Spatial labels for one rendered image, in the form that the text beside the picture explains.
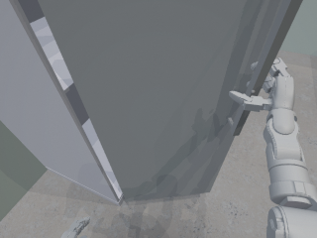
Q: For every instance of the right robot upper arm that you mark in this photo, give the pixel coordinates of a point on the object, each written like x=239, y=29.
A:
x=290, y=222

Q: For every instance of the robot right forearm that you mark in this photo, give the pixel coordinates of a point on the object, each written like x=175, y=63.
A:
x=290, y=184

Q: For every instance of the handle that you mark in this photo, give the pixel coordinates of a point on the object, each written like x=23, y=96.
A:
x=281, y=25

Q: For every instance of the right robot hand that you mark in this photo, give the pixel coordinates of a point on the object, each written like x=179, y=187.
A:
x=279, y=85

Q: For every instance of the fridge door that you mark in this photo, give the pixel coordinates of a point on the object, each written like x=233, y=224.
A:
x=154, y=77

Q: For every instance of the left robot hand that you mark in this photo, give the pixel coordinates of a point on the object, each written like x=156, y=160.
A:
x=76, y=227

